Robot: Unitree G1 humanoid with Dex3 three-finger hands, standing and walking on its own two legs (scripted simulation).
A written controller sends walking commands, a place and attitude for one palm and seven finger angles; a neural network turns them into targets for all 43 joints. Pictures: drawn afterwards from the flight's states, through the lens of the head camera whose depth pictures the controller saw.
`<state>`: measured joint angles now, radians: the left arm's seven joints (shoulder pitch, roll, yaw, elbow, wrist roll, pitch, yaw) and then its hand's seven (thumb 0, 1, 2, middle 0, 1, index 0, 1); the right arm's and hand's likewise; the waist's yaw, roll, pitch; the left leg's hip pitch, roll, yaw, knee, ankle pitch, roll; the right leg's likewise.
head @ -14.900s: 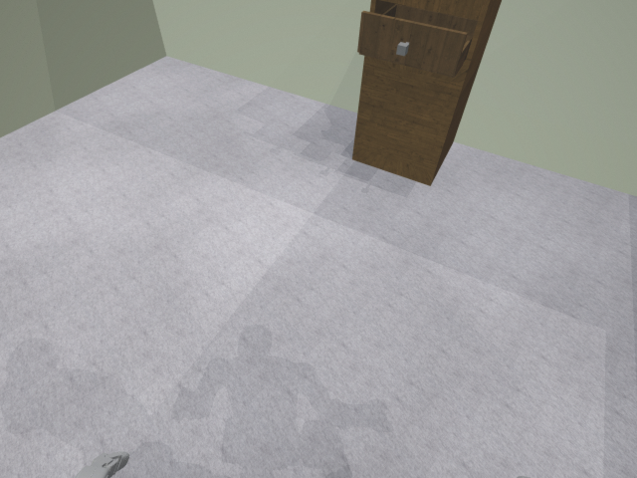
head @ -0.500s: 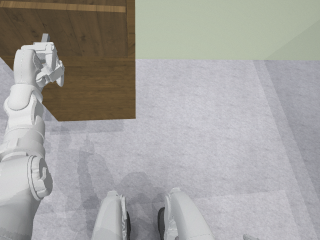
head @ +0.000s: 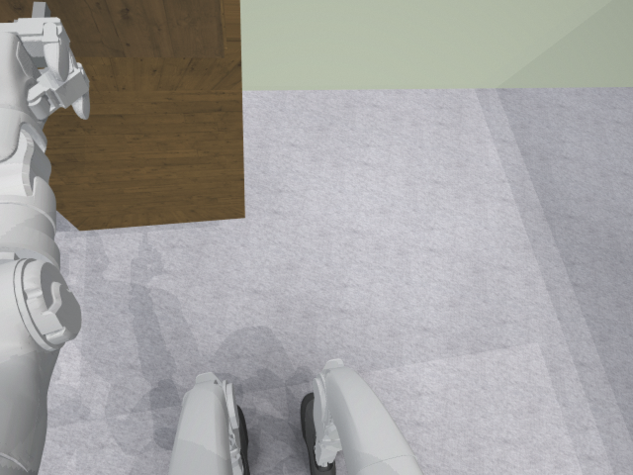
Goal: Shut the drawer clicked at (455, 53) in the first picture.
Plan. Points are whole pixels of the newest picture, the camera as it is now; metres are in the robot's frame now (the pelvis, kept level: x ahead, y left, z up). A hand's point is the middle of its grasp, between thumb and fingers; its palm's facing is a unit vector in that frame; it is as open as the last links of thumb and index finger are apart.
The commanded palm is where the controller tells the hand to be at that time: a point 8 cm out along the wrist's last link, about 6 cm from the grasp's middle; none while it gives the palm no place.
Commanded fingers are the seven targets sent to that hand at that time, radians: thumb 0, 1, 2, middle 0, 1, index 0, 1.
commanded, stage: push the drawer shut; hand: left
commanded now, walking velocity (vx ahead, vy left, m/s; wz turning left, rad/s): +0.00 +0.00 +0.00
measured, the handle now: (39, 31) +0.62 +0.25 +0.06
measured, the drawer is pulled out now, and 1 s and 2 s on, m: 0.02 0.00 0.00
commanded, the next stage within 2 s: pull the fist back off the drawer in 0.42 s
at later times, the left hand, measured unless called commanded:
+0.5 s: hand (80, 59) +0.58 +0.20 +0.06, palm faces +0.04 -1.00 -0.03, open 3.4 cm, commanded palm +0.62 +0.22 +0.06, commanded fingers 0.00 0.90 0.90 -1.40 -1.60 -1.40 -1.60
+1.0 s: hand (79, 60) +0.58 +0.20 +0.06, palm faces +0.02 -1.00 -0.03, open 3.4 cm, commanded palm +0.56 +0.22 +0.06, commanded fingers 0.00 0.90 0.90 -1.40 -1.60 -1.40 -1.60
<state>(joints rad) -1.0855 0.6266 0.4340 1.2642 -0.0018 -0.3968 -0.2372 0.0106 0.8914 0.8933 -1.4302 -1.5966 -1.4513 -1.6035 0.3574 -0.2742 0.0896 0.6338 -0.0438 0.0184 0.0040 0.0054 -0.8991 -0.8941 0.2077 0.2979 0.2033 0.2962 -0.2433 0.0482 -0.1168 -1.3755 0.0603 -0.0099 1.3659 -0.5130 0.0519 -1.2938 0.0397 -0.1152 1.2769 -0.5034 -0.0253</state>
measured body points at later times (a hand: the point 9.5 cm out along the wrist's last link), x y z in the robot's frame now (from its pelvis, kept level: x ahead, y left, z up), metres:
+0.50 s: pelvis -0.01 -0.01 -0.01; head +0.19 +0.04 +0.39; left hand +0.57 +0.26 +0.07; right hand -0.03 -0.26 -0.10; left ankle +0.05 +0.09 -0.60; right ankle +0.05 -0.11 -0.60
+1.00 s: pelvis -0.01 +0.00 -0.01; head +0.19 +0.04 +0.39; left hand +0.57 +0.26 +0.07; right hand -0.05 -0.25 -0.09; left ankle +0.05 +0.09 -0.60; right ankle +0.05 -0.11 -0.60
